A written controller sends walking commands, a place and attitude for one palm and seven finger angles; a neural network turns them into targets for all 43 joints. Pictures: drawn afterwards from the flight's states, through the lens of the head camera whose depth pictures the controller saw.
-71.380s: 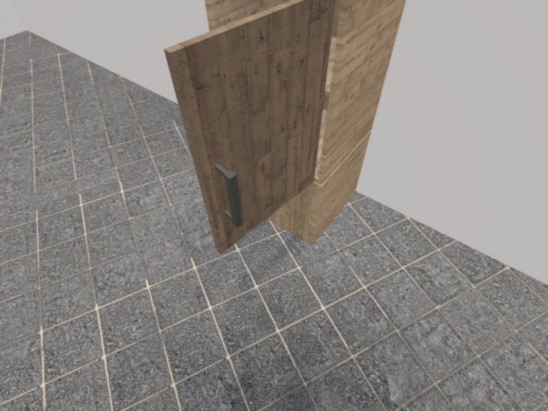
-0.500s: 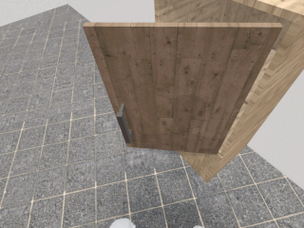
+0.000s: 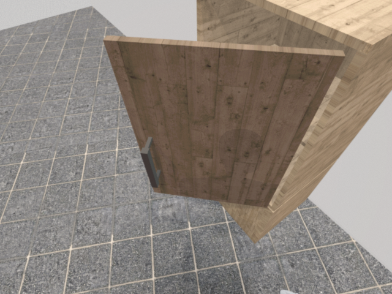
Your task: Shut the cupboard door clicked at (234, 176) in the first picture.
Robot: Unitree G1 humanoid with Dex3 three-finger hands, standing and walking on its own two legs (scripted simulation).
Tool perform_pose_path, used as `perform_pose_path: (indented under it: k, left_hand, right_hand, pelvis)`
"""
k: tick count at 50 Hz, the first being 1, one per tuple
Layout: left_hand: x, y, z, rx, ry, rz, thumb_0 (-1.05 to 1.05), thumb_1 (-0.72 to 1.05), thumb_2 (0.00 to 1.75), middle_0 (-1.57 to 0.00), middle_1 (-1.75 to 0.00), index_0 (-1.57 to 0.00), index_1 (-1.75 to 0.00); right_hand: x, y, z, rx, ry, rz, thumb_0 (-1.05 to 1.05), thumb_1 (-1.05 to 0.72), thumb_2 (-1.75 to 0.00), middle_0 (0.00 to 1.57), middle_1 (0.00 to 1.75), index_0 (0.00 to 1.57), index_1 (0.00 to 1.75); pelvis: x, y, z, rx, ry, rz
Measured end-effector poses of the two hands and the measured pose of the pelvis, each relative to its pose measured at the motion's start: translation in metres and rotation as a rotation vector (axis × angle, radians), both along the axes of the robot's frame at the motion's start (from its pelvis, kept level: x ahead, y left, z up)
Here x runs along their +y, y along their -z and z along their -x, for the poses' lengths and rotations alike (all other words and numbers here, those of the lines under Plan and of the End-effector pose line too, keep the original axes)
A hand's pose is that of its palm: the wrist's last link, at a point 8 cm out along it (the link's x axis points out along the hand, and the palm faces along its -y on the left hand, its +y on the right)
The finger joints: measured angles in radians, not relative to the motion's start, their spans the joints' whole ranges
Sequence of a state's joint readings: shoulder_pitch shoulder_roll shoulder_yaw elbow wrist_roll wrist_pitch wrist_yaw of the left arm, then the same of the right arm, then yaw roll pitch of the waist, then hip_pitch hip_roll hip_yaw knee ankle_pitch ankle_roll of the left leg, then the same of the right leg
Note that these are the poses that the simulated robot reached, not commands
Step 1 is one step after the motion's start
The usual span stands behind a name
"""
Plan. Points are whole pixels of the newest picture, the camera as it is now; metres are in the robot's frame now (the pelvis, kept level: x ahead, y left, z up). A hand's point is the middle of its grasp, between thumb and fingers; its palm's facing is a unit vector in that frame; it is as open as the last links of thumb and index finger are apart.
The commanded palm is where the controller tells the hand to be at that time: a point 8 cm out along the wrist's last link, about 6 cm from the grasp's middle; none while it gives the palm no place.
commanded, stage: come to a stop and stand still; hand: left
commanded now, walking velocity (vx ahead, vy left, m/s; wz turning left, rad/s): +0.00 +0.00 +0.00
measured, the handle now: (152, 164) +0.45 +0.18 -0.10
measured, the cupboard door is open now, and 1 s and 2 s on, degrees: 45 45 45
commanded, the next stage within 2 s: look again from close up in 0.46 s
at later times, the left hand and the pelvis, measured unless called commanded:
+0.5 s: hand out of the picture +0.00 +0.17 -0.16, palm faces -0.03 -0.98 -0.20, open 7.3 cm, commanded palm none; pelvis -0.02 -0.01 +0.01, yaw -1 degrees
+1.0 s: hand out of the picture +0.02 +0.17 -0.17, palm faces -0.02 -0.98 -0.18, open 7.3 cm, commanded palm none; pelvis +0.01 +0.00 +0.01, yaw -1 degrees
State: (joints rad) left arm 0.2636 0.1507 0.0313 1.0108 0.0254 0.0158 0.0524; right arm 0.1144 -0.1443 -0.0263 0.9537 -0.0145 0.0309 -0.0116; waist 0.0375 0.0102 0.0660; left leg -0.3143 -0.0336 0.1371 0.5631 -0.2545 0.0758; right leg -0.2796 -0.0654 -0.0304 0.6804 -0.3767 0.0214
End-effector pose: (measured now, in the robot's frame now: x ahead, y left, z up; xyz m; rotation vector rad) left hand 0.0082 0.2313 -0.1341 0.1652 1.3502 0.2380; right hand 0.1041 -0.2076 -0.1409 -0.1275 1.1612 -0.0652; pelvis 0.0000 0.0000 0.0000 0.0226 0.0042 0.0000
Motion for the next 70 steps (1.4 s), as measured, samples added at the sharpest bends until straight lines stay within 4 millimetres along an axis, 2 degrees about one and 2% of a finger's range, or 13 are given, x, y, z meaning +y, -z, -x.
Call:
perform_pose_path:
  k: [6, 17, 24, 29, 33, 38, 50, 59, 60, 61, 64, 67, 70]
  left_hand:
    - [0.001, -0.002, 0.012, -0.03, 0.047, -0.026, 0.0, 0.91, 0.9, -0.2, -0.3, -0.2, -0.3]
    - [-0.008, -0.005, 0.005, -0.078, 0.105, 0.017, 0.0, 0.91, 0.9, -0.2, -0.3, -0.2, -0.3]
    - [-0.015, -0.002, 0.007, -0.04, 0.119, 0.051, 0.0, 0.91, 0.9, -0.2, -0.3, -0.2, -0.3]
    - [-0.016, -0.001, 0.008, -0.012, 0.115, 0.061, 0.0, 0.91, 0.9, -0.2, -0.3, -0.2, -0.3]
    - [-0.016, -0.001, 0.008, 0.008, 0.109, 0.066, 0.0, 0.91, 0.9, -0.2, -0.3, -0.2, -0.3]
    - [-0.017, 0.0, 0.005, 0.027, 0.101, 0.07, 0.0, 0.91, 0.9, -0.2, -0.3, -0.2, -0.3]
    - [-0.014, 0.002, -0.007, 0.041, 0.092, 0.075, 0.0, 0.91, 0.9, -0.2, -0.3, -0.2, -0.3]
    - [-0.011, 0.003, -0.015, 0.039, 0.092, 0.07, 0.0, 0.91, 0.9, -0.2, -0.3, -0.2, -0.3]
    - [-0.005, -0.002, -0.026, -0.017, 0.031, 0.065, 0.0, 0.92, 0.9, -0.2, -0.3, -0.2, -0.3]
    - [0.002, -0.014, -0.045, -0.14, 0.007, 0.041, 0.01, 0.92, 0.9, -0.2, -0.3, -0.2, -0.31]
    - [0.011, -0.074, -0.11, -0.582, 0.006, -0.034, 0.02, 0.93, 0.9, -0.21, -0.31, -0.21, -0.32]
    - [0.002, -0.125, -0.166, -0.94, 0.053, -0.037, 0.02, 0.93, 0.9, -0.23, -0.34, -0.23, -0.34]
    - [-0.011, -0.144, -0.194, -1.182, 0.109, 0.04, 0.01, 0.93, 0.9, -0.26, -0.38, -0.26, -0.38]
  right_hand:
    - [-0.012, 0.005, 0.023, -0.022, 0.027, -0.015, 0.0, -0.91, -0.9, 0.2, 0.3, 0.2, 0.3]
    - [-0.035, -0.005, 0.102, 0.105, 0.077, 0.05, 0.0, -0.92, -0.9, 0.2, 0.3, 0.2, 0.3]
    - [-0.032, -0.009, 0.143, 0.216, 0.11, 0.058, 0.0, -0.91, -0.9, 0.2, 0.3, 0.2, 0.3]
    - [-0.023, -0.01, 0.154, 0.266, 0.116, 0.043, 0.01, -0.91, -0.9, 0.2, 0.3, 0.2, 0.3]
    - [-0.014, -0.009, 0.148, 0.275, 0.113, 0.027, 0.01, -0.91, -0.9, 0.2, 0.3, 0.2, 0.3]
    - [-0.007, -0.008, 0.129, 0.251, 0.104, 0.017, 0.01, -0.91, -0.9, 0.2, 0.3, 0.2, 0.3]
    - [-0.016, -0.011, 0.09, 0.201, 0.094, 0.059, 0.01, -0.93, -0.9, 0.2, 0.3, 0.2, 0.3]
    - [-0.017, -0.013, 0.074, 0.188, 0.084, 0.073, 0.01, -0.93, -0.9, 0.2, 0.3, 0.2, 0.3]
    - [-0.019, -0.015, 0.071, 0.151, 0.081, 0.084, 0.01, -0.93, -0.9, 0.2, 0.3, 0.2, 0.3]
    - [-0.021, -0.019, 0.065, 0.077, 0.08, 0.102, 0.01, -0.93, -0.9, 0.2, 0.3, 0.2, 0.3]
    - [-0.028, -0.03, 0.042, -0.133, 0.053, 0.112, 0.01, -0.92, -0.9, 0.2, 0.3, 0.2, 0.3]
    - [-0.038, -0.031, 0.012, -0.306, -0.002, 0.094, 0.01, -0.92, -0.9, 0.2, 0.3, 0.2, 0.3]
    - [-0.049, -0.033, -0.019, -0.433, -0.029, 0.095, 0.01, -0.91, -0.9, 0.2, 0.3, 0.2, 0.3]
  pelvis:
    - [-0.004, 0.005, 0.011, -0.032, 0.004, 0.003]
    - [-0.008, -0.004, 0.026, -0.027, 0.011, 0.018]
    - [-0.008, -0.007, 0.024, -0.01, 0.015, 0.021]
    - [-0.008, -0.01, 0.018, -0.003, 0.015, 0.022]
    - [-0.006, -0.011, 0.013, -0.001, 0.017, 0.022]
    - [-0.004, -0.012, 0.005, -0.003, 0.021, 0.021]
    - [0.001, -0.013, -0.011, -0.01, 0.024, 0.017]
    - [0.003, -0.013, -0.018, -0.007, 0.019, 0.022]
    - [0.002, -0.011, -0.017, -0.008, 0.01, 0.025]
    - [0.001, -0.01, -0.015, -0.009, 0.003, 0.023]
    - [-0.003, -0.006, -0.014, -0.005, -0.023, 0.003]
    - [-0.005, 0.004, -0.009, 0.013, -0.068, -0.003]
    - [-0.01, 0.017, -0.002, 0.072, -0.067, 0.009]
